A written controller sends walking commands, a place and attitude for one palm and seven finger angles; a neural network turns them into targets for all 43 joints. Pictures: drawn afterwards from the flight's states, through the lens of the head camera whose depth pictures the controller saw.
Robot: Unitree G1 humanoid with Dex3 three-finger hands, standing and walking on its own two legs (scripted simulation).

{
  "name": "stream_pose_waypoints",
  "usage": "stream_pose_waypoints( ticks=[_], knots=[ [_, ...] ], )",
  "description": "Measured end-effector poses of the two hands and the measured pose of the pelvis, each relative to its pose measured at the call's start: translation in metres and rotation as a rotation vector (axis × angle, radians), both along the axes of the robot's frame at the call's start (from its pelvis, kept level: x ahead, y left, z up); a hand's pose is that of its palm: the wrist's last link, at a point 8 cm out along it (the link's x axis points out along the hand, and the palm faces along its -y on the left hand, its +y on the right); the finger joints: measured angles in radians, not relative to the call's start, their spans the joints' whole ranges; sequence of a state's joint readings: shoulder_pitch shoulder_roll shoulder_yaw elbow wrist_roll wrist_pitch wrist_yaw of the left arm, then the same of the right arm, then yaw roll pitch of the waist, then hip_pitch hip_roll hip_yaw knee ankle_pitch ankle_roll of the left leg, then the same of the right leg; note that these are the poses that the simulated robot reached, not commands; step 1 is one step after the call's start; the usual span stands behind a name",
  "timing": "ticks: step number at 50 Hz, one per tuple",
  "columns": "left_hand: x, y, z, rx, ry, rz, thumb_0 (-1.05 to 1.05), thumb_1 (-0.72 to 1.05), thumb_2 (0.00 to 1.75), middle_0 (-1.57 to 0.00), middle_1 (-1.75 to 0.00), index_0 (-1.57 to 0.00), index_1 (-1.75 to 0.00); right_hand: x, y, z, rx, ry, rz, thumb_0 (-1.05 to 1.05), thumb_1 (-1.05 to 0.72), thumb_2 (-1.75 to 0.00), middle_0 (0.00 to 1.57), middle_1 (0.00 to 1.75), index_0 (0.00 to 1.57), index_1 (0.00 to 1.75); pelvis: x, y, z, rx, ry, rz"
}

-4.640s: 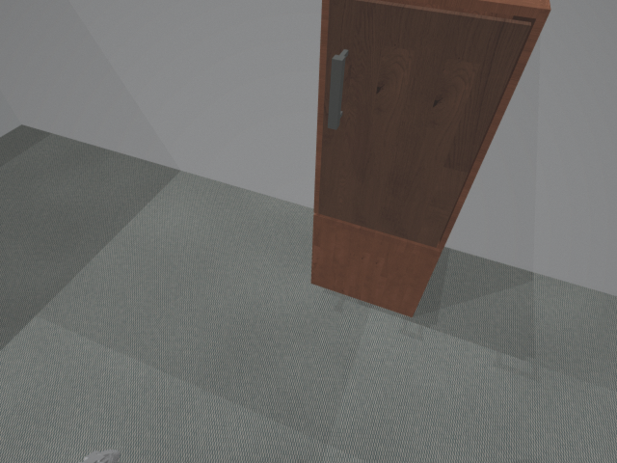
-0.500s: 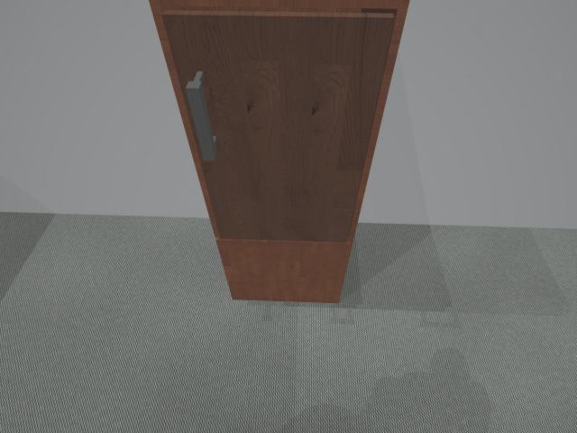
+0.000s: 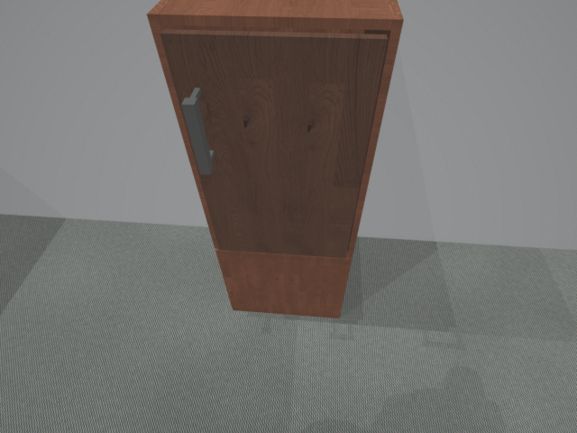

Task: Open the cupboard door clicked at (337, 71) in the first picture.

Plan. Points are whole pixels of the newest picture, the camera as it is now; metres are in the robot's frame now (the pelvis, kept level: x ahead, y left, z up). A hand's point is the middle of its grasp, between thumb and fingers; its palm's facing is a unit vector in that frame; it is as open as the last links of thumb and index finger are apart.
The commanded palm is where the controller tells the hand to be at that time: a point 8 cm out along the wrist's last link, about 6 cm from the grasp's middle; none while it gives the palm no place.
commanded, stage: come to a stop and stand still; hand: left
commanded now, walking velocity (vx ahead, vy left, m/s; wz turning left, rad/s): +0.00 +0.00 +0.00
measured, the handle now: (201, 132) +0.61 +0.20 +0.08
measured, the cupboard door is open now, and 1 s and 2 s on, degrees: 0 0 0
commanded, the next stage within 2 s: look again from close up in 0.16 s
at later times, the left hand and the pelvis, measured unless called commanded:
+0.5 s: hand out of the picture +0.02 +0.19 -0.17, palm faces +0.04 -0.97 -0.23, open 7.4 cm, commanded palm none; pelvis +0.01 +0.01 +0.00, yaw +0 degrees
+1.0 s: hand out of the picture +0.02 +0.19 -0.17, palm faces +0.05 -0.98 -0.21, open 7.4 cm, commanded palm none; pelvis +0.01 +0.01 +0.00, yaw +0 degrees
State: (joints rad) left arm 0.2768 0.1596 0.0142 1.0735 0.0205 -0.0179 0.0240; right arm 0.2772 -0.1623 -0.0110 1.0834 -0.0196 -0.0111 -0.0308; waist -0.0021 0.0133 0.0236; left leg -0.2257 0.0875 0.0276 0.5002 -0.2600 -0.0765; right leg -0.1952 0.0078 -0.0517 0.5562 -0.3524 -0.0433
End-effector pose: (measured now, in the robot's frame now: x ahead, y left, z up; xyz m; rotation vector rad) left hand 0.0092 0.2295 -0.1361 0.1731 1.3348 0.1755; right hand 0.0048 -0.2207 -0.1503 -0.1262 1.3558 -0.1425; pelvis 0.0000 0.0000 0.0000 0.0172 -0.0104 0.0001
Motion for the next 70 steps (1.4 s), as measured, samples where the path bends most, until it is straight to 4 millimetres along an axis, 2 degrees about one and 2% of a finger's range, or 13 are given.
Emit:
stream_pose_waypoints(
  ticks=[8,15,29,41,51,59,62,67,70],
  knots=[
    [-0.007,-0.001,-0.003,-0.013,0.03,0.019,0.0,0.9,0.9,-0.2,-0.3,-0.2,-0.3,0.02,-0.005,0.004,-0.021,-0.023,0.021,0.01,-0.91,-0.9,0.19,0.3,0.2,0.3,0.005,0.0,0.001,-0.002,-0.002,0.002],
    [-0.007,0.003,-0.002,-0.01,0.038,0.024,0.0,0.9,0.9,-0.2,-0.3,-0.2,-0.3,0.029,-0.002,0.006,-0.022,-0.029,0.029,0.01,-0.92,-0.9,0.2,0.3,0.2,0.3,0.008,0.002,0.002,-0.002,0.0,0.003],
    [0.006,0.013,0.001,0.002,0.022,0.018,0.0,0.9,0.9,-0.2,-0.3,-0.2,-0.3,0.022,0.005,0.006,-0.016,0.005,0.027,0.01,-0.92,-0.9,0.2,0.3,0.2,0.3,0.012,0.007,0.003,-0.001,0.004,0.005],
    [0.01,0.013,0.0,-0.006,0.017,0.014,0.0,0.9,0.9,-0.2,-0.3,-0.2,-0.3,0.016,0.01,0.006,-0.014,0.023,0.02,0.01,-0.92,-0.9,0.2,0.3,0.2,0.3,0.013,0.01,0.004,-0.002,0.004,0.006],
    [0.002,0.01,-0.004,-0.023,0.034,0.031,0.0,0.9,0.9,-0.2,-0.3,-0.2,-0.3,0.013,0.014,0.004,-0.008,0.04,0.024,0.01,-0.92,-0.9,0.2,0.3,0.2,0.3,0.016,0.013,0.002,-0.007,0.003,0.009],
    [-0.014,0.018,-0.019,-0.064,0.132,0.073,0.0,0.9,0.9,-0.2,-0.3,-0.2,-0.3,0.021,0.029,0.003,-0.02,0.058,0.007,0.01,-0.91,-0.9,0.2,0.3,0.2,0.3,0.043,0.028,-0.007,0.001,0.01,-0.001],
    [-0.005,0.021,-0.018,-0.054,0.172,0.051,0.0,0.9,0.9,-0.2,-0.3,-0.2,-0.3,0.018,0.036,0.002,-0.017,0.065,-0.025,0.01,-0.91,-0.9,0.2,0.3,0.2,0.3,0.052,0.029,-0.008,0.008,0.018,-0.02],
    [0.037,0.019,-0.012,-0.015,0.107,0.035,0.0,0.91,0.9,-0.2,-0.3,-0.2,-0.3,0.009,0.043,-0.005,0.031,0.159,-0.043,0.0,-0.91,-0.9,0.2,0.3,0.2,0.3,0.065,0.02,-0.008,0.02,0.022,-0.01],
    [0.06,0.013,-0.006,-0.001,0.053,0.032,0.0,0.91,0.9,-0.2,-0.3,-0.2,-0.3,0.015,0.042,-0.007,0.051,0.193,-0.051,0.01,-0.91,-0.9,0.2,0.3,0.2,0.3,0.074,0.016,-0.005,0.008,0.028,0.011]
  ],
)
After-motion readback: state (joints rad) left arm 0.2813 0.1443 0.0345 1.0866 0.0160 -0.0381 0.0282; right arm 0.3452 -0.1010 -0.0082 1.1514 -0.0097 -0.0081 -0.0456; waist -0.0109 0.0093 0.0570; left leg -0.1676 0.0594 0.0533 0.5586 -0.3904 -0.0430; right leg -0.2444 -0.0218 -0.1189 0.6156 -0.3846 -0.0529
